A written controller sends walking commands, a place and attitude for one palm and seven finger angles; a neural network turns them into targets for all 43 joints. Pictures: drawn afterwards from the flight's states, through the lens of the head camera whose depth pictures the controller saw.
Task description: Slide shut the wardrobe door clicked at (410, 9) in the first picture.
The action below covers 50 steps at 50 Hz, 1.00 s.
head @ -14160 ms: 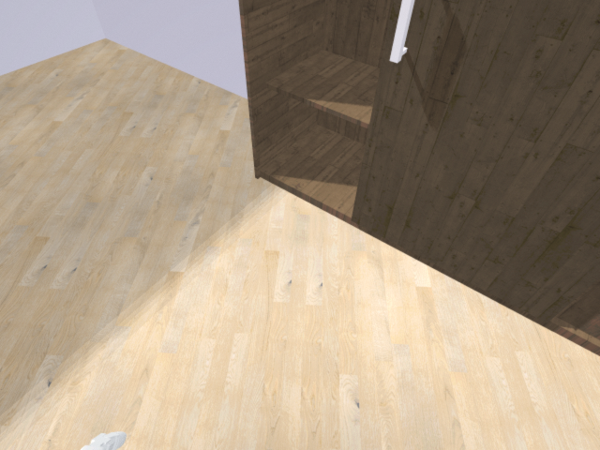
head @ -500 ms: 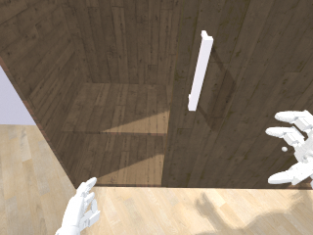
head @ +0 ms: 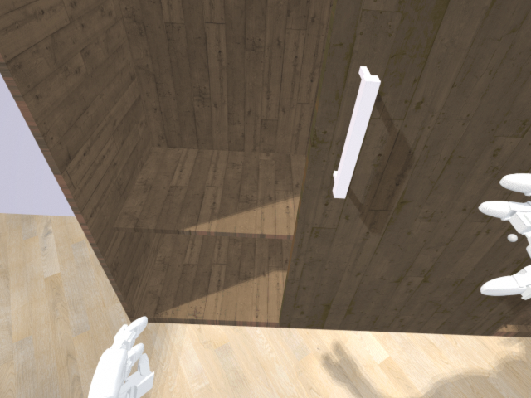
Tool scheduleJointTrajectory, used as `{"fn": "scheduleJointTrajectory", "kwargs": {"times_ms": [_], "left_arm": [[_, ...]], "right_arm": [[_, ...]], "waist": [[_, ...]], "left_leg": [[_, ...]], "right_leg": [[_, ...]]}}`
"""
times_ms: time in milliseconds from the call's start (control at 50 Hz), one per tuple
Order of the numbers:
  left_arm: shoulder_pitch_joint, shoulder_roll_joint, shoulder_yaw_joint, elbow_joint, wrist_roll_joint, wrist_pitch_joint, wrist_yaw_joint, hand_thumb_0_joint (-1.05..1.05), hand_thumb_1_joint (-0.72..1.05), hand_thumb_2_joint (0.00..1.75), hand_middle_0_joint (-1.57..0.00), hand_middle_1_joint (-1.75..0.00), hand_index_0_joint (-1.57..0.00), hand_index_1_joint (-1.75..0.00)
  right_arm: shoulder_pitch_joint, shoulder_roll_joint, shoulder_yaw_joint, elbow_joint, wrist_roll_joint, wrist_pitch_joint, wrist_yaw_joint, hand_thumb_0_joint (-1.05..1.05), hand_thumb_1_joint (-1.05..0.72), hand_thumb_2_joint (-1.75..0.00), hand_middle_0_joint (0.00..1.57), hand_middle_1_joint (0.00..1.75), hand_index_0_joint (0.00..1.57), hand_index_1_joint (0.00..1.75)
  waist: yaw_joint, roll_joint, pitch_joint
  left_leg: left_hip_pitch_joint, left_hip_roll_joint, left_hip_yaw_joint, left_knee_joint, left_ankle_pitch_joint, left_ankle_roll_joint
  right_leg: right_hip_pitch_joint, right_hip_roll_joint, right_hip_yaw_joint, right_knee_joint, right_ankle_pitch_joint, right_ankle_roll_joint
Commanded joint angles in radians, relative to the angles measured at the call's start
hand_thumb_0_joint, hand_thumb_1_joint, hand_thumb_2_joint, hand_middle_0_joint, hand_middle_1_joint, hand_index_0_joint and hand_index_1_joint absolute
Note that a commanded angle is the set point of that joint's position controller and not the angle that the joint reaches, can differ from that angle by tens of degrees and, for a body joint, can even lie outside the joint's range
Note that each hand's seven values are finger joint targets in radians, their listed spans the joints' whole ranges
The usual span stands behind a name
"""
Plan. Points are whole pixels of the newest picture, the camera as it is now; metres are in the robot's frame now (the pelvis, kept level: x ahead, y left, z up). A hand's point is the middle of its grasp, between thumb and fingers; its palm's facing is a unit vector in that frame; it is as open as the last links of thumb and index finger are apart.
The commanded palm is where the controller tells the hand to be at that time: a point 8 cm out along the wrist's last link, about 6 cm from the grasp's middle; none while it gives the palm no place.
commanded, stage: raise the hand with hooked fingers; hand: right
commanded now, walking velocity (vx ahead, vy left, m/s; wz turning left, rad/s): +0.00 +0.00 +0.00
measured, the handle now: (350, 137) +0.53 -0.14 +0.16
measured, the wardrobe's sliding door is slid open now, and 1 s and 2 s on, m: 0.54 0.54 0.54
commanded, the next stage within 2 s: move the hooked fingers beside the handle in 0.10 s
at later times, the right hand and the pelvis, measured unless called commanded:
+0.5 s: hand (470, 230) +0.30 -0.26 +0.17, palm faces +0.04 +1.00 -0.07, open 14.0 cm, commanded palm +0.28 -0.31 +0.18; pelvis +0.00 +0.01 +0.00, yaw -1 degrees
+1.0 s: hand (444, 196) +0.36 -0.24 +0.18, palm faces +0.03 +1.00 -0.02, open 14.0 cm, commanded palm +0.34 -0.29 +0.17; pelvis +0.00 -0.01 +0.00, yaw +1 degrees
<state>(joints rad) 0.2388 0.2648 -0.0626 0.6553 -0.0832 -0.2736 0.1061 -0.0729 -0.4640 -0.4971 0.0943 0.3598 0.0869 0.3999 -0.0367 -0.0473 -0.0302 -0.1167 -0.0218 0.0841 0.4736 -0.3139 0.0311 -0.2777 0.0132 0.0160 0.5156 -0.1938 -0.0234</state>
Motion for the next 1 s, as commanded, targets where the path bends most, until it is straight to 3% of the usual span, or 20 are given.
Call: {"fn": "scheduleJointTrajectory", "kwargs": {"times_ms": [0,20,100,160,200,240,300,340,400,420,440,480,540,620,680,740,800,820,900,980], "left_arm": [[-0.137,0.132,0.043,-0.18,-0.014,-0.052,0.014,0.0,0.9,0.9,-0.2,-0.3,-0.2,-0.3],[-0.14,0.13,0.045,-0.183,-0.014,-0.047,0.013,0.0,0.9,0.9,-0.2,-0.3,-0.2,-0.3],[-0.157,0.128,0.048,-0.2,-0.009,-0.051,0.01,0.0,0.9,0.9,-0.2,-0.3,-0.2,-0.3],[-0.157,0.117,0.044,-0.188,0.002,-0.058,0.008,0.0,0.9,0.9,-0.2,-0.3,-0.2,-0.3],[-0.156,0.113,0.044,-0.172,0.001,-0.056,0.009,0.0,0.9,0.9,-0.2,-0.3,-0.2,-0.3],[-0.149,0.116,0.043,-0.156,-0.004,-0.048,0.01,0.0,0.9,0.9,-0.2,-0.3,-0.2,-0.3],[-0.141,0.125,0.042,-0.156,-0.014,-0.04,0.019,0.0,0.9,0.9,-0.2,-0.3,-0.2,-0.3],[-0.138,0.132,0.044,-0.162,-0.019,-0.034,0.022,0.0,0.9,0.9,-0.2,-0.3,-0.2,-0.3],[-0.141,0.13,0.044,-0.176,-0.016,-0.036,0.029,0.0,0.9,0.9,-0.2,-0.3,-0.2,-0.3],[-0.137,0.127,0.043,-0.168,-0.011,-0.034,0.03,0.0,0.9,0.9,-0.2,-0.3,-0.2,-0.3],[-0.13,0.132,0.049,-0.169,-0.008,-0.038,0.028,0.0,0.9,0.9,-0.2,-0.3,-0.2,-0.3],[-0.129,0.127,0.047,-0.161,-0.002,-0.039,0.028,0.0,0.9,0.9,-0.2,-0.3,-0.2,-0.3],[-0.124,0.124,0.044,-0.152,0.0,-0.031,0.02,0.0,0.9,0.9,-0.2,-0.3,-0.2,-0.3],[-0.116,0.126,0.047,-0.171,-0.004,-0.011,0.009,0.0,0.9,0.9,-0.2,-0.3,-0.2,-0.3],[-0.112,0.131,0.052,-0.193,-0.011,0.003,0.004,0.0,0.9,0.9,-0.2,-0.3,-0.2,-0.3],[-0.102,0.134,0.059,-0.196,-0.007,0.004,0.002,0.0,0.9,0.9,-0.2,-0.3,-0.2,-0.3],[-0.095,0.129,0.059,-0.183,0.001,0.003,0.007,0.0,0.9,0.9,-0.2,-0.3,-0.2,-0.3],[-0.088,0.126,0.056,-0.172,0.006,0.005,0.007,0.0,0.9,0.9,-0.2,-0.3,-0.2,-0.3],[-0.074,0.132,0.058,-0.146,0.004,0.008,0.012,0.0,0.9,0.9,-0.2,-0.3,-0.2,-0.3],[-0.077,0.132,0.061,-0.153,0.005,0.022,0.007,0.0,0.9,0.9,-0.2,-0.3,-0.2,-0.3]], "right_arm": [[-0.263,-0.231,0.007,-0.081,0.01,0.024,0.034,0.0,0.5,-0.3,0.3,1.2,0.3,1.2],[-0.255,-0.213,0.029,-0.096,0.011,0.024,0.042,0.0,0.5,-0.3,0.3,1.2,0.3,1.2],[-0.288,-0.312,-0.075,-0.222,0.023,-0.028,0.042,0.0,0.5,-0.3,0.3,1.2,0.3,1.2],[-0.266,-0.352,-0.154,-0.246,0.04,-0.087,0.021,0.0,0.5,-0.3,0.3,1.2,0.3,1.2],[-0.257,-0.35,-0.172,-0.193,0.042,-0.094,0.012,0.0,0.5,-0.3,0.3,1.2,0.3,1.2],[-0.297,-0.331,-0.142,-0.103,0.031,-0.072,0.012,0.0,0.5,-0.3,0.3,1.2,0.3,1.2],[-0.372,-0.267,-0.023,-0.005,0.011,-0.024,0.032,0.0,0.5,-0.3,0.3,1.2,0.3,1.2],[-0.418,-0.254,0.025,0.016,-0.002,-0.011,0.046,0.0,0.5,-0.3,0.3,1.2,0.3,1.2],[-0.54,-0.249,0.069,-0.056,-0.013,-0.041,0.05,0.0,0.5,-0.3,0.3,1.2,0.3,1.2],[-0.568,-0.253,0.069,-0.083,-0.009,-0.063,0.04,0.0,0.5,-0.3,0.3,1.2,0.3,1.2],[-0.559,-0.309,0.002,-0.084,-0.01,-0.082,0.03,0.0,0.5,-0.3,0.3,1.2,0.3,1.2],[-0.549,-0.334,-0.049,-0.062,-0.003,-0.112,0.012,0.0,0.5,-0.3,0.3,1.2,0.3,1.2],[-0.521,-0.352,-0.093,0.042,-0.009,-0.109,-0.014,0.0,0.5,-0.3,0.3,1.2,0.3,1.2],[-0.458,-0.308,-0.046,0.107,-0.043,-0.047,-0.025,0.0,0.5,-0.3,0.3,1.2,0.3,1.2],[-0.495,-0.253,0.028,0.078,-0.049,-0.016,-0.018,0.0,0.5,-0.3,0.3,1.2,0.3,1.2],[-0.538,-0.264,0.01,0.025,-0.034,-0.043,-0.019,0.0,0.5,-0.3,0.3,1.2,0.3,1.2],[-0.629,-0.259,0.018,-0.041,-0.038,-0.084,-0.038,0.0,0.5,-0.3,0.3,1.2,0.3,1.2],[-0.632,-0.25,0.026,-0.043,-0.038,-0.092,-0.049,0.0,0.5,-0.3,0.3,1.2,0.3,1.2],[-0.693,-0.207,0.072,0.031,-0.06,-0.087,-0.08,0.0,0.5,-0.3,0.3,1.2,0.3,1.2],[-0.669,-0.21,0.071,0.061,-0.079,-0.058,-0.103,0.0,0.5,-0.3,0.3,1.2,0.3,1.2]], "waist": [[0.012,-0.021,-0.068],[0.016,0.003,-0.08],[-0.001,0.01,-0.217],[-0.014,0.006,-0.24],[-0.014,-0.016,-0.203],[0.001,-0.039,-0.115],[0.029,-0.042,-0.041],[0.041,-0.029,-0.051],[0.05,-0.053,-0.15],[0.053,-0.034,-0.175],[0.042,-0.03,-0.226],[0.027,0.001,-0.262],[0.009,0.008,-0.217],[-0.008,-0.047,-0.179],[0.017,-0.032,-0.178],[0.026,0.021,-0.214],[0.037,-0.054,-0.254],[0.038,-0.032,-0.237],[0.057,-0.045,-0.202],[0.04,-0.04,-0.241]], "left_leg": [[-0.186,0.001,-0.033,-0.11,0.153,-0.019],[-0.168,0.007,-0.043,-0.109,0.171,-0.019],[-0.13,0.007,-0.044,-0.082,0.235,-0.024],[-0.095,0.007,-0.047,-0.073,0.292,-0.026],[-0.108,0.009,-0.047,-0.073,0.302,-0.028],[-0.148,0.012,-0.055,-0.088,0.276,-0.03],[-0.217,0.011,-0.057,-0.108,0.171,-0.029],[-0.224,0.015,-0.07,-0.112,0.152,-0.033],[-0.208,0.012,-0.061,-0.098,0.151,-0.027],[-0.185,0.016,-0.068,-0.096,0.161,-0.025],[-0.17,0.011,-0.066,-0.091,0.18,-0.026],[-0.138,0.011,-0.062,-0.077,0.224,-0.026],[-0.134,0.012,-0.061,-0.074,0.239,-0.026],[-0.127,0.019,-0.046,-0.062,0.271,-0.017],[-0.167,0.011,-0.038,-0.06,0.263,-0.018],[-0.165,0.001,-0.039,-0.062,0.282,-0.018],[-0.175,-0.003,-0.035,-0.054,0.262,-0.012],[-0.168,-0.002,-0.035,-0.061,0.25,-0.01],[-0.214,-0.003,-0.028,-0.066,0.189,-0.009],[-0.185,0.002,-0.031,-0.063,0.221,-0.006]], "right_leg": [[0.152,0.004,0.049,-0.064,0.039,-0.019],[0.153,0.003,0.041,-0.051,0.057,-0.023],[0.213,0.009,0.041,-0.029,0.118,-0.029],[0.214,0.009,0.033,-0.023,0.158,-0.03],[0.199,0.01,0.026,-0.023,0.154,-0.027],[0.16,0.01,0.025,-0.024,0.118,-0.024],[0.142,0.008,0.036,-0.039,0.038,-0.022],[0.139,0.008,0.034,-0.027,0.024,-0.026],[0.198,0.01,0.043,-0.022,0.037,-0.031],[0.199,0.009,0.042,-0.013,0.048,-0.032],[0.219,0.009,0.044,-0.011,0.068,-0.033],[0.223,0.01,0.043,-0.01,0.099,-0.033],[0.175,0.009,0.035,-0.018,0.098,-0.028],[0.148,0.009,0.025,-0.027,0.13,-0.023],[0.168,0.003,0.028,-0.028,0.128,-0.025],[0.198,-0.001,0.03,-0.018,0.153,-0.031],[0.252,-0.005,0.041,-0.023,0.169,-0.026],[0.238,-0.005,0.045,-0.024,0.159,-0.027],[0.246,-0.012,0.061,-0.046,0.106,-0.019],[0.249,-0.011,0.058,-0.044,0.137,-0.018]]}}
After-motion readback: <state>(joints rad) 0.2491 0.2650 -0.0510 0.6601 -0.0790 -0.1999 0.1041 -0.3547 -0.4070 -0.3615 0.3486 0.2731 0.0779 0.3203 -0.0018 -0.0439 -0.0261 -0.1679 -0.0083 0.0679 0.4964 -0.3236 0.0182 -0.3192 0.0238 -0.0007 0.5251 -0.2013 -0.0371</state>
